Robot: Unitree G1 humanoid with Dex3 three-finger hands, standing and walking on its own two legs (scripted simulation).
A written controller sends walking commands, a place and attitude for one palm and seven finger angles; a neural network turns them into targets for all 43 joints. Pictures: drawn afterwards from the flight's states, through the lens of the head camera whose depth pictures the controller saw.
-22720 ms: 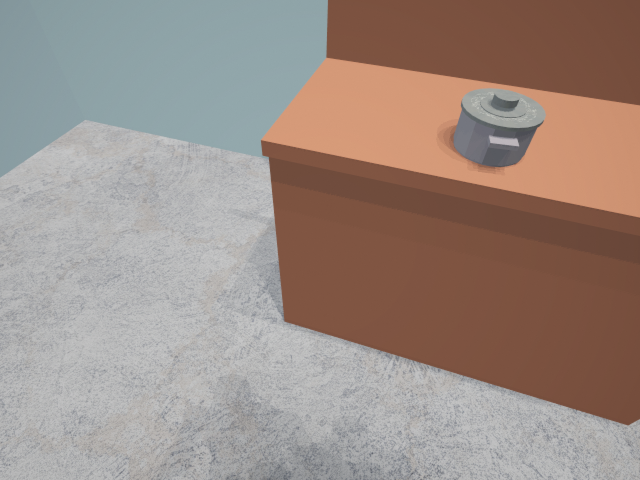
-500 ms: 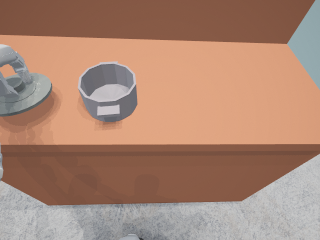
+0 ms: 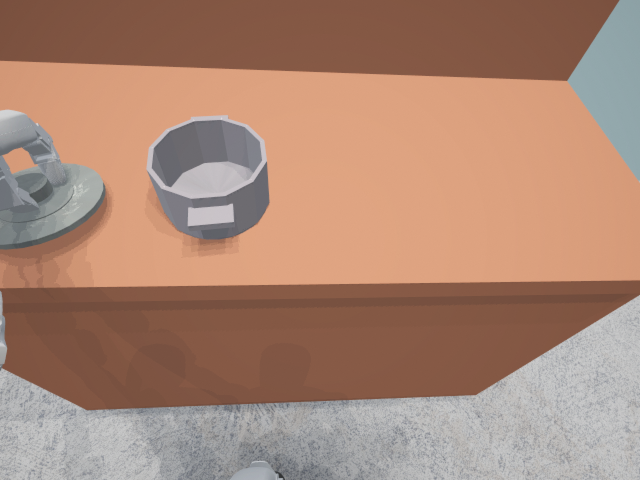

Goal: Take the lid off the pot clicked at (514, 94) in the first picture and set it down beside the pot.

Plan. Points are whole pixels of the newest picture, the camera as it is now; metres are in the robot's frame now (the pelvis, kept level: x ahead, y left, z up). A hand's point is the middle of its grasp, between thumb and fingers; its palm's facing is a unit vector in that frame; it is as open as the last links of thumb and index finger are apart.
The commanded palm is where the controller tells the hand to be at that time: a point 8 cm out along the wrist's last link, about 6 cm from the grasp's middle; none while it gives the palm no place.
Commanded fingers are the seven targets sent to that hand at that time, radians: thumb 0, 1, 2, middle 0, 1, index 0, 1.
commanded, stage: lower the lid onto the table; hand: left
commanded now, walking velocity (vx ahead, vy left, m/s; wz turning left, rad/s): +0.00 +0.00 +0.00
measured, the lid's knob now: (28, 189) +0.45 +0.36 +0.08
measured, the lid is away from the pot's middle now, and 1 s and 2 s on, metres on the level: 0.22 0.23 0.23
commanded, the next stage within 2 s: open the fingers wide in 0.40 s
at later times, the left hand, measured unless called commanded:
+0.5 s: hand (13, 190) +0.44 +0.36 +0.10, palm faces -0.49 -0.20 -0.85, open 7.6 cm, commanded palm +0.45 +0.36 +0.16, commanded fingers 0.00 0.68 0.93 -0.82 -1.03 -0.82 -1.03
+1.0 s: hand (15, 202) +0.42 +0.35 +0.10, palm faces -0.43 -0.12 -0.90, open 7.7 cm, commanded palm +0.45 +0.35 +0.16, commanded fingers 0.00 0.23 0.77 -0.53 -0.91 -0.52 -0.91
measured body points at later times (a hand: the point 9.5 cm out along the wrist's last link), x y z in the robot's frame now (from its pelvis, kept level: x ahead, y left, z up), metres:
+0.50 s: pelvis +0.00 +0.01 -0.01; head +0.07 +0.03 +0.43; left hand +0.46 +0.37 +0.15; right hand +0.03 -0.28 -0.12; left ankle +0.06 +0.08 -0.72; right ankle -0.03 -0.15 -0.72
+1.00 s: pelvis -0.01 +0.01 -0.01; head +0.06 +0.03 +0.44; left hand +0.44 +0.36 +0.15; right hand +0.06 -0.27 -0.12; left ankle +0.06 +0.08 -0.72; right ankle -0.03 -0.15 -0.72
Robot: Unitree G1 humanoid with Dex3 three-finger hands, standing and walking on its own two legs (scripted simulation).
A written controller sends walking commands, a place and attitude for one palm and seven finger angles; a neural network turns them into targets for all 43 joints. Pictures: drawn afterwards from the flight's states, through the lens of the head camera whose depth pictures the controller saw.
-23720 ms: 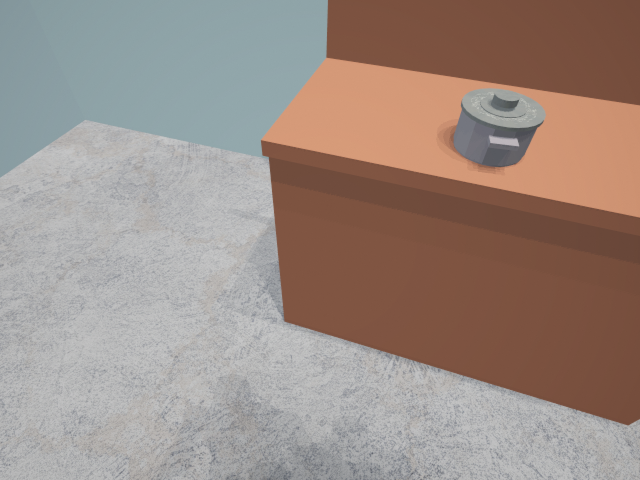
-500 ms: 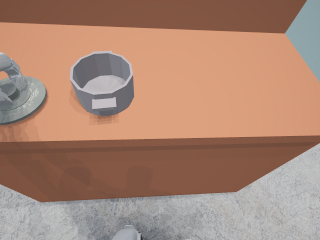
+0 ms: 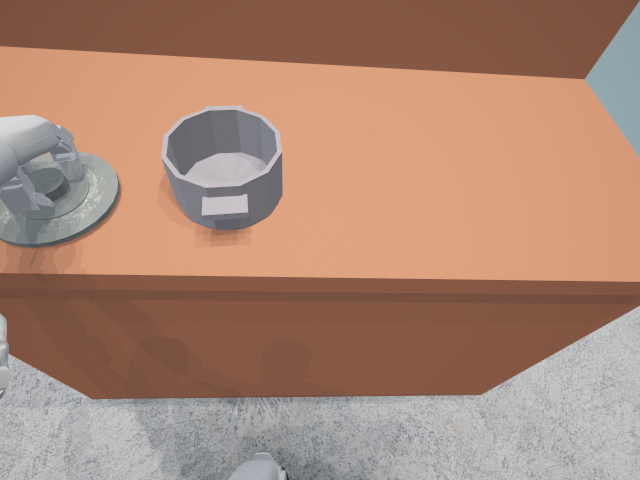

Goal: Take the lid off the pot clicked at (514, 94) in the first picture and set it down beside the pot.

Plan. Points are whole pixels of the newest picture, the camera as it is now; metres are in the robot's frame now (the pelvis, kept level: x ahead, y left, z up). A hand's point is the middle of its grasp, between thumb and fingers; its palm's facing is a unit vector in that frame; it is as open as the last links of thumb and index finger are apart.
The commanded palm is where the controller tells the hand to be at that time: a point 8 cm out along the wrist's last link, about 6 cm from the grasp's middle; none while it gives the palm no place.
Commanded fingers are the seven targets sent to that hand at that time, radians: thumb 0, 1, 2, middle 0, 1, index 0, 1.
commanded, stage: open the fingers wide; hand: left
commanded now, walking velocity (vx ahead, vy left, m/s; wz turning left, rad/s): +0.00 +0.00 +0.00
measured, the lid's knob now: (46, 184) +0.46 +0.36 +0.07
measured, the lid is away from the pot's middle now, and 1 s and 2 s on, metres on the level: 0.23 0.23 0.23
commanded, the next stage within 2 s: raise the empty hand in 0.60 s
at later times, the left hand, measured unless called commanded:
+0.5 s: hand (26, 188) +0.42 +0.35 +0.11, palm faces -0.41 -0.12 -0.91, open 10.8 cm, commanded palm +0.45 +0.34 +0.17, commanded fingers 0.00 -0.06 0.74 -0.39 -0.79 -0.39 -0.79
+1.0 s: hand (14, 173) +0.42 +0.35 +0.13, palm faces -0.38 -0.12 -0.92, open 11.1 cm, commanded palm +0.45 +0.34 +0.20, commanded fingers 0.00 -0.06 0.74 -0.39 -0.79 -0.39 -0.79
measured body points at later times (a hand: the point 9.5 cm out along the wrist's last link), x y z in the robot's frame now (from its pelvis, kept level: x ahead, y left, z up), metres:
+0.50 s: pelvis +0.00 -0.01 +0.00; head +0.06 +0.01 +0.45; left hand +0.44 +0.35 +0.16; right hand +0.07 -0.28 -0.11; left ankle +0.06 +0.07 -0.72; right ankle -0.02 -0.16 -0.71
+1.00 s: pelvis +0.00 -0.01 +0.00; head +0.06 +0.01 +0.45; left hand +0.44 +0.35 +0.18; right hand +0.06 -0.29 -0.11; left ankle +0.06 +0.07 -0.72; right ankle -0.02 -0.16 -0.72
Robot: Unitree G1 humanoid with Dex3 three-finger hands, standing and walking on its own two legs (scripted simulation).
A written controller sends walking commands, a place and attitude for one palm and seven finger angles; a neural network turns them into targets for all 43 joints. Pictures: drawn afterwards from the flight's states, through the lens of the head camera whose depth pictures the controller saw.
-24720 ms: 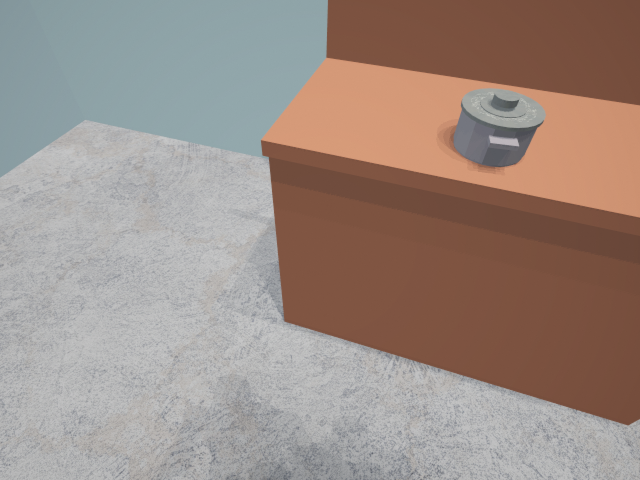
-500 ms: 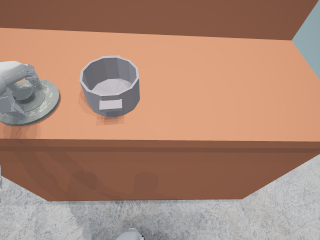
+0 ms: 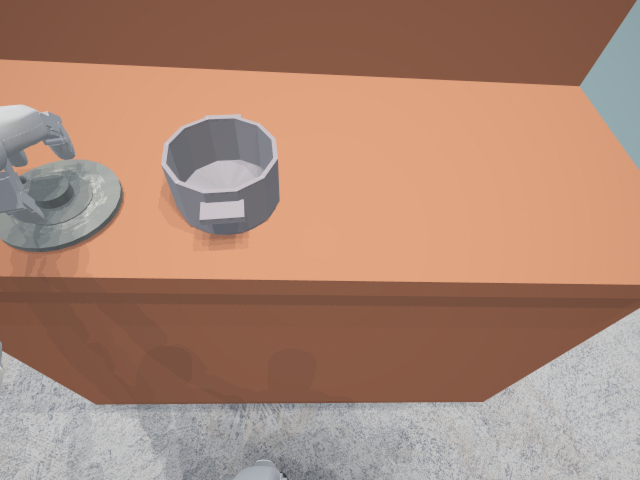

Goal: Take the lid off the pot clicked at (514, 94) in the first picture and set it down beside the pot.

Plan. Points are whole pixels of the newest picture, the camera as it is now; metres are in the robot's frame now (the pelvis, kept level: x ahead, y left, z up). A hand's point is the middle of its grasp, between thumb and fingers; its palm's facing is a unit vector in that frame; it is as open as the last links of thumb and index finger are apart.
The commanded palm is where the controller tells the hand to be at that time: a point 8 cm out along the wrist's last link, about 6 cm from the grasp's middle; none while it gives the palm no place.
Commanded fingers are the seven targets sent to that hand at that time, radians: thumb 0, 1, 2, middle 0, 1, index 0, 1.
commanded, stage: raise the empty hand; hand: left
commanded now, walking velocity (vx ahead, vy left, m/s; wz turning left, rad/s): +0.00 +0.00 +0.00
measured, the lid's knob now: (51, 191) +0.46 +0.36 +0.07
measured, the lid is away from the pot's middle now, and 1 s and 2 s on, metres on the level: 0.23 0.23 0.23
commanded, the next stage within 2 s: draw the hand back to the body in 1.00 s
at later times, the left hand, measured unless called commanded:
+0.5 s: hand out of the picture +0.44 +0.35 +0.18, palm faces -0.33 -0.12 -0.94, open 11.1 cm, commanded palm +0.45 +0.35 +0.25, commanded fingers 0.00 -0.06 0.74 -0.39 -0.79 -0.39 -0.79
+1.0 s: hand out of the picture +0.44 +0.35 +0.23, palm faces -0.26 -0.12 -0.96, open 11.1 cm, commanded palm +0.45 +0.35 +0.29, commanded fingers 0.00 -0.06 0.74 -0.39 -0.79 -0.39 -0.79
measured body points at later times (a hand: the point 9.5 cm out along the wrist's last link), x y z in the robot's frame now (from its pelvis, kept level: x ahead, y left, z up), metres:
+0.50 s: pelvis +0.01 +0.00 +0.01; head +0.06 +0.01 +0.45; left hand +0.45 +0.35 +0.23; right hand +0.09 -0.27 -0.11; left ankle +0.06 +0.08 -0.72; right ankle -0.02 -0.15 -0.72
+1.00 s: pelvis +0.01 +0.00 +0.01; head +0.06 +0.00 +0.46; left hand +0.45 +0.36 +0.28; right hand +0.10 -0.27 -0.11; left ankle +0.06 +0.08 -0.72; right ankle -0.02 -0.15 -0.72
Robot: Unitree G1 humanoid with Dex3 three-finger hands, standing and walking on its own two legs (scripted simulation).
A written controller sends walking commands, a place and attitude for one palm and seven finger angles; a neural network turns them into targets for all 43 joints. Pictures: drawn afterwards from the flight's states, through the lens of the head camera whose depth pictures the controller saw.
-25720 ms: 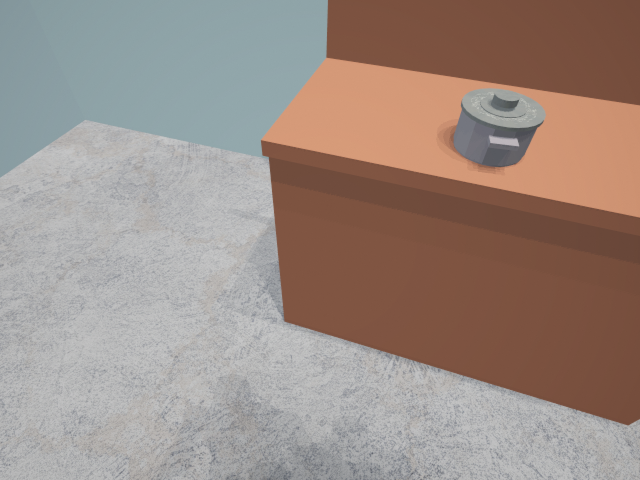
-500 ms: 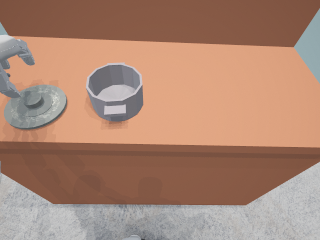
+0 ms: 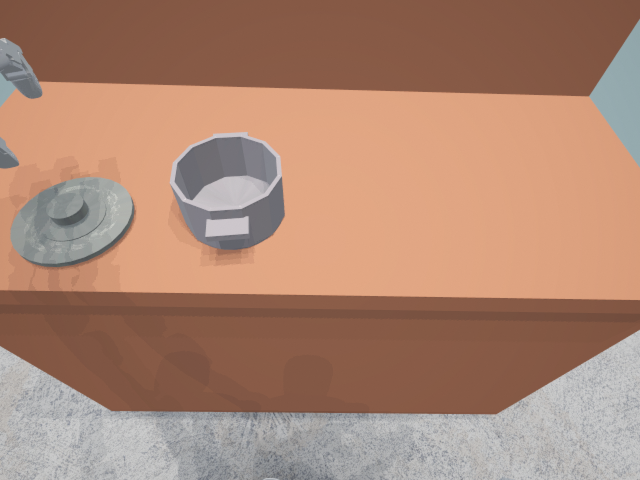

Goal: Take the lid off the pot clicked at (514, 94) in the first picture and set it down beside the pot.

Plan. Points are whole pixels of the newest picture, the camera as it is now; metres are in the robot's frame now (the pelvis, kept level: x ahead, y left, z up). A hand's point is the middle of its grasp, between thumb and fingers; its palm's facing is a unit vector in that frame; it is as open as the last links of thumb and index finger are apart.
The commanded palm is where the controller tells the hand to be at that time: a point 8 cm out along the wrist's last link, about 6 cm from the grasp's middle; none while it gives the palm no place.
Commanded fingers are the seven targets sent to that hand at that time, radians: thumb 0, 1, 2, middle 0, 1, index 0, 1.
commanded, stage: draw the hand back to the body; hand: left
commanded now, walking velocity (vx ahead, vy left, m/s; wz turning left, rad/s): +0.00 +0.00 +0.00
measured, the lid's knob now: (67, 209) +0.45 +0.36 +0.06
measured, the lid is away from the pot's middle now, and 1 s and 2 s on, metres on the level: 0.23 0.23 0.23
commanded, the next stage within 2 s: none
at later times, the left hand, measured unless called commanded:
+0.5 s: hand out of the picture +0.41 +0.34 +0.21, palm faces -0.22 -0.09 -0.97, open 11.1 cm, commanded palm +0.38 +0.34 +0.27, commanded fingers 0.00 -0.06 0.74 -0.39 -0.79 -0.39 -0.79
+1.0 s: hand (25, 111) +0.38 +0.26 +0.26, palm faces +0.52 -0.82 -0.22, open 10.5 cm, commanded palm +0.32 +0.30 +0.26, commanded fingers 0.00 0.33 0.80 -0.31 -0.59 -0.31 -0.59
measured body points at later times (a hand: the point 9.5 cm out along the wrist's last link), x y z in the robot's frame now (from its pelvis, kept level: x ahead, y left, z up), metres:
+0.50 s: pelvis +0.00 -0.01 +0.00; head +0.04 -0.02 +0.45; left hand +0.42 +0.34 +0.26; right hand +0.12 -0.28 -0.12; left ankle +0.05 +0.08 -0.73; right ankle -0.04 -0.15 -0.73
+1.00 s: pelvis +0.03 -0.04 +0.01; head +0.03 -0.05 +0.46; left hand +0.35 +0.30 +0.27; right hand +0.18 -0.30 -0.09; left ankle +0.05 +0.08 -0.73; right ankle -0.04 -0.15 -0.73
